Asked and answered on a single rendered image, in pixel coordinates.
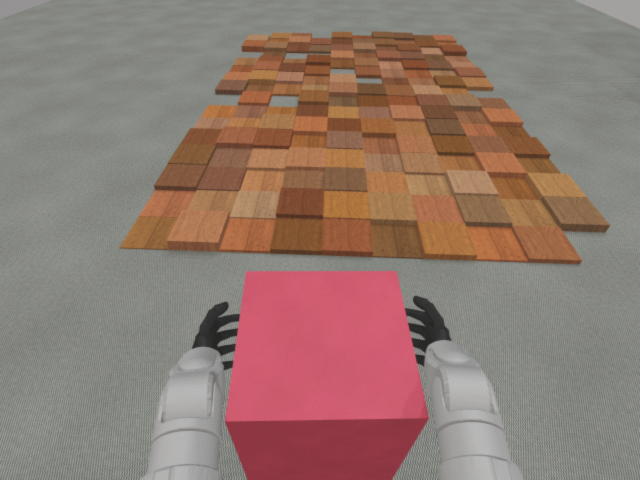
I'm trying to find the robot left forearm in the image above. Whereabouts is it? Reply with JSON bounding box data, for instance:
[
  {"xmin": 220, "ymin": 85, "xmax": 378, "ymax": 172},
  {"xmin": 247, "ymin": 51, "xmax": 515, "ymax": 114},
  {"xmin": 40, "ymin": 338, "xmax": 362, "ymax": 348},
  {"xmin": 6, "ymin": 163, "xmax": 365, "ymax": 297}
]
[{"xmin": 140, "ymin": 347, "xmax": 225, "ymax": 480}]

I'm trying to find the carton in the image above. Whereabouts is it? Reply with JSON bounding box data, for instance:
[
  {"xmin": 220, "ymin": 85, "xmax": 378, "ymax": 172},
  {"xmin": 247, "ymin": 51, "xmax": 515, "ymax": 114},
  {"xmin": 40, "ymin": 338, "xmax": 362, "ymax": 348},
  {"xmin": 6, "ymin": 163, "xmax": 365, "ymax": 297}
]
[{"xmin": 225, "ymin": 271, "xmax": 429, "ymax": 480}]

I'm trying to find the robot right hand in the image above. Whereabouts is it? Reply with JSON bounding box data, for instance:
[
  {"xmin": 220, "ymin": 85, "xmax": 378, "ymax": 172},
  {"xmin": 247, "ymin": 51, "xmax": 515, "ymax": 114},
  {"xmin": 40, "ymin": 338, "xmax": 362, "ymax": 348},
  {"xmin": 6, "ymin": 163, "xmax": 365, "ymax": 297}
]
[{"xmin": 405, "ymin": 296, "xmax": 451, "ymax": 366}]

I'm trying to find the robot right forearm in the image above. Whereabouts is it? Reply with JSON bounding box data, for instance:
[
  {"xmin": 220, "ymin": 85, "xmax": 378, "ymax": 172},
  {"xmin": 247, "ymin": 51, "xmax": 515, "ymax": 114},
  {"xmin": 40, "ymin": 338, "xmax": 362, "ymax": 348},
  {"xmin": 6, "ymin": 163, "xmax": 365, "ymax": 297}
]
[{"xmin": 424, "ymin": 340, "xmax": 524, "ymax": 480}]

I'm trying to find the robot left hand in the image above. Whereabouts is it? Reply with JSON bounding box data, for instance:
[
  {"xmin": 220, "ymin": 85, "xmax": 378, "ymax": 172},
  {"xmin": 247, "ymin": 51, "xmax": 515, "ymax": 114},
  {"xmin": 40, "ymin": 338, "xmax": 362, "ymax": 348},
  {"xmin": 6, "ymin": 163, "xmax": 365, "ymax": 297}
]
[{"xmin": 192, "ymin": 302, "xmax": 240, "ymax": 370}]

